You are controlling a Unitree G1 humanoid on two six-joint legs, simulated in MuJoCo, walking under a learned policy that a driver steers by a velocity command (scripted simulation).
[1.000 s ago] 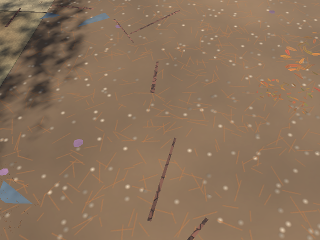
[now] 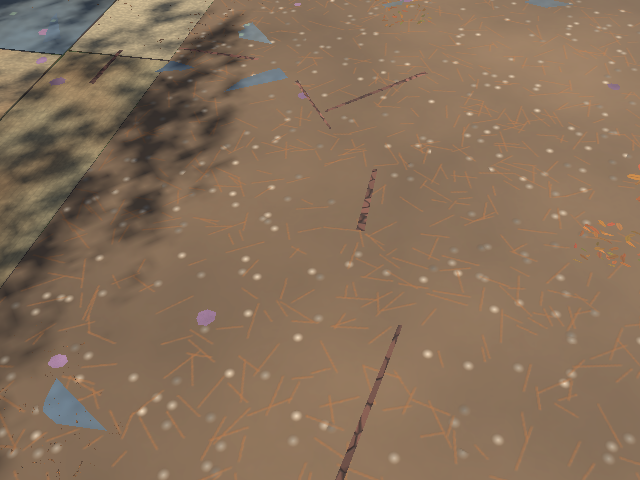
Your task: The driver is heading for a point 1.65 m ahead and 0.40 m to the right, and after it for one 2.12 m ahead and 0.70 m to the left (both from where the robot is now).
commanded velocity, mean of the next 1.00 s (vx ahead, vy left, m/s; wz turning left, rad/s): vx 0.45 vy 0.00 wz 0.00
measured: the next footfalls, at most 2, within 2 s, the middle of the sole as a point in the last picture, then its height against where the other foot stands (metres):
left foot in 0.50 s outside the picture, level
right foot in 1.02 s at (412, 406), level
